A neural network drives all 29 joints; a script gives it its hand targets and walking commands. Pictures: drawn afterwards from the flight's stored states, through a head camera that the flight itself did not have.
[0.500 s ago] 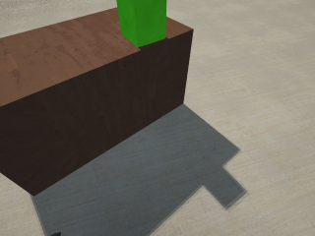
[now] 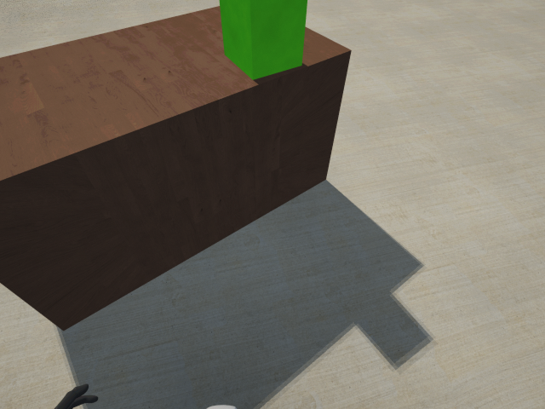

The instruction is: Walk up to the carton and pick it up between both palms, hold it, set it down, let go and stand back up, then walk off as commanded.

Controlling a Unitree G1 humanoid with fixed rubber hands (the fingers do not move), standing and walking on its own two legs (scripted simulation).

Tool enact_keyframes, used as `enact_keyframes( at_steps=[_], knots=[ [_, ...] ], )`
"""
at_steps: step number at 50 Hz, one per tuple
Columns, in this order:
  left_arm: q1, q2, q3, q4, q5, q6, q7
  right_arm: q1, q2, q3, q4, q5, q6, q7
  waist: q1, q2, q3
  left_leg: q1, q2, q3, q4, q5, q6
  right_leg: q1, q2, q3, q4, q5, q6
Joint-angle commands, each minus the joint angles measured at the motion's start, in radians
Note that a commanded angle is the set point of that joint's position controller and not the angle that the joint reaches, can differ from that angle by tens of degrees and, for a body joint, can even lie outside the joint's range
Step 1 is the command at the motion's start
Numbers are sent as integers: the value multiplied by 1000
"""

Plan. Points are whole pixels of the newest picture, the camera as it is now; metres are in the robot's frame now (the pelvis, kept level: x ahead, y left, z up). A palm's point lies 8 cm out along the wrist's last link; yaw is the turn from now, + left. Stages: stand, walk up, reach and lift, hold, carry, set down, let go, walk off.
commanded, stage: walk up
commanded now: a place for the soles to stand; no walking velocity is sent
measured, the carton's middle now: (262, 23) +1.21 +0.10 +0.04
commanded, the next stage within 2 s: none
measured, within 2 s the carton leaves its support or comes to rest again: neither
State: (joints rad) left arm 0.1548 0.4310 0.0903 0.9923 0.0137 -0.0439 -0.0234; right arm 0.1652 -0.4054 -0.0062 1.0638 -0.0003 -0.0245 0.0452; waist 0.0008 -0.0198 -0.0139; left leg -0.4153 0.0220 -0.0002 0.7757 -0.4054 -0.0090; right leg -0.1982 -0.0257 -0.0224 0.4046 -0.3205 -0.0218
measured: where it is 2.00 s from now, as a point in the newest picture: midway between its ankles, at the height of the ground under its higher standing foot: (299, 275)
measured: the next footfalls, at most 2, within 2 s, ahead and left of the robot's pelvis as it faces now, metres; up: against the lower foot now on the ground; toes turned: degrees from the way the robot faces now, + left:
left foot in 0.14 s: +0.12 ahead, +0.18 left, +0.00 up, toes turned +5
right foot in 0.56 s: +0.33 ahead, -0.09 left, +0.00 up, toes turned +7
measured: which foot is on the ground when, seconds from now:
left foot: up 0.00-0.12, down 0.14-0.58, up 0.60-1.00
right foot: down 0.00-0.12, up 0.14-0.54, down 0.56-1.00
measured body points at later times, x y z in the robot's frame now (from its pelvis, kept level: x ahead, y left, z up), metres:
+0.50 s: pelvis +0.17 +0.01 -0.02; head +0.20 +0.04 +0.43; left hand +0.29 +0.38 -0.10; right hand +0.22 -0.33 -0.11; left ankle +0.08 +0.17 -0.75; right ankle +0.24 -0.09 -0.72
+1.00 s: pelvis +0.41 -0.04 -0.02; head +0.46 -0.03 +0.43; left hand +0.44 +0.30 -0.11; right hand +0.54 -0.37 -0.12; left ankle +0.46 +0.11 -0.73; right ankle +0.29 -0.10 -0.74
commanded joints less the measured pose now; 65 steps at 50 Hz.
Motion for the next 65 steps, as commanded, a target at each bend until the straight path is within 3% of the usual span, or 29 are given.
enact_keyframes(
  at_steps=[1,4,5,6,7,8,9,11,15,18,24,26,27,28,29,31,32,36,42,48,50,51,52,53,54,55,57,60,65],
  knots=[
    [-138,246,76,-165,71,-9,-25,82,-187,-79,-79,-15,-24,27,5,-150,-27,-117,99,28,-9,-23,10,223,-279,108,-153,-263,-161],
    [-211,240,73,-193,66,10,-40,238,-187,-89,-41,-12,-25,17,-74,-104,-12,193,54,98,-207,164,10,-16,-185,-50,35,-347,-100],
    [-205,198,56,-201,65,21,-45,337,-211,-104,-2,-25,-25,5,-112,77,-7,347,-1,66,-248,143,24,-152,-102,-94,246,-340,-77],
    [-189,134,40,-211,60,30,-52,416,-250,-123,10,-31,-29,-10,-156,241,43,429,31,-103,-369,53,49,-314,-28,-114,523,-303,-62],
    [-209,89,27,-251,49,37,-58,436,-312,-131,-4,-45,-37,-28,-137,355,94,385,200,-559,-544,-268,95,-521,70,-45,718,-281,-21],
    [-199,133,29,-260,43,50,-65,319,-325,-117,-45,-33,-40,-30,-59,196,182,202,271,-800,-674,-536,127,-537,50,83,762,-258,-20],
    [-200,206,40,-255,37,52,-70,209,-386,-131,-87,-29,-47,-40,-16,138,305,26,309,-854,-758,-705,167,-501,-3,153,729,-240,-25],
    [-130,258,54,-207,31,45,-76,141,-369,-119,-131,-24,-67,-42,43,120,314,10,299,-747,-711,-511,187,-409,-25,140,664,-190,-10],
    [-179,210,54,-223,43,24,-75,308,-271,-102,-142,-13,-90,-45,-15,77,154,284,220,-532,-556,-68,184,-415,-39,113,537,-19,-3],
    [-196,197,43,-249,44,34,-82,294,-300,-115,-174,-4,-91,-55,-28,101,44,429,193,-432,-526,-42,202,-450,-41,89,464,12,19],
    [-297,200,43,-311,32,16,-80,310,-345,-126,-203,-12,-80,-66,-61,150,115,460,256,-410,-400,389,230,-438,-38,98,245,-78,15],
    [-219,213,50,-287,21,4,-73,253,-342,-119,-236,-9,-81,-70,-17,153,82,380,221,-358,-321,479,182,-260,-30,108,145,-13,13],
    [-81,225,62,-254,18,-2,-68,203,-327,-116,-258,-8,-78,-71,66,104,10,253,150,-254,-174,529,127,28,-31,114,4,50,-10],
    [112,276,83,-202,27,-12,-54,185,-259,-96,-291,7,-78,-68,154,-28,-103,21,73,-152,68,426,69,360,-100,165,-13,167,-31],
    [252,342,109,-181,38,-17,-37,164,-168,-63,-321,6,-78,-67,207,-240,-161,-234,-67,-81,294,-94,45,576,-289,361,-55,45,-34],
    [152,348,108,-223,27,-17,-24,232,-236,-67,-265,9,-61,-78,140,-131,-138,-324,-35,-88,453,-79,37,483,-415,538,-160,-70,-53],
    [107,330,105,-249,18,-19,-21,267,-249,-71,-225,10,-62,-76,84,-99,-78,-299,-9,-109,470,-34,35,394,-385,483,-134,25,-17],
    [83,199,72,-251,14,-22,-13,298,-201,-74,-208,25,-43,-54,22,-129,23,-156,16,-69,348,156,13,230,-201,48,-40,783,113],
    [133,177,67,-290,15,0,-22,196,-177,-62,-228,21,-21,-44,57,-158,64,-129,-50,76,109,222,13,236,-91,-86,-98,812,146],
    [77,177,69,-337,16,33,-12,182,-157,-60,-248,-22,-31,-72,46,-88,6,-68,-81,244,-243,275,16,406,-85,-129,101,879,59],
    [59,183,66,-365,9,43,-5,305,-168,-72,-217,-40,-45,-90,-13,-51,-102,137,-110,188,-310,307,63,346,-113,-107,330,894,26],
    [9,175,57,-383,2,47,-9,418,-180,-90,-188,-49,-55,-102,-92,7,-136,307,-103,143,-413,394,106,236,-85,-127,534,816,15],
    [47,146,39,-386,13,46,-13,506,-249,-119,-180,-50,-58,-115,-130,96,-179,535,14,-102,-355,419,172,-6,-20,-49,686,373,27],
    [87,101,45,-405,18,50,-23,524,-360,-141,-203,-36,-55,-119,-86,246,-201,666,266,-584,-302,391,315,-302,94,-1,839,-180,65],
    [45,202,62,-402,24,58,-33,466,-382,-146,-238,3,-58,-124,-79,109,-116,560,367,-853,-417,111,419,-429,69,157,1002,-261,81],
    [11,258,68,-402,35,57,-32,395,-388,-150,-258,14,-64,-135,-53,68,16,423,443,-896,-504,-20,449,-477,7,233,1045,-262,68],
    [-72,219,64,-401,32,36,-51,316,-308,-110,-268,3,-72,-124,-30,-33,240,217,312,-633,-523,127,357,-470,-35,212,873,-180,52],
    [-39,157,58,-394,27,40,-65,332,-253,-93,-259,1,-85,-98,-4,87,181,216,162,-349,-430,499,237,-338,-26,123,620,-132,34],
    [-78,168,53,-397,25,60,-77,285,-322,-118,-314,-15,-95,-97,-11,206,91,180,137,-295,-387,342,210,-250,-23,37,387,-79,4]
  ],
)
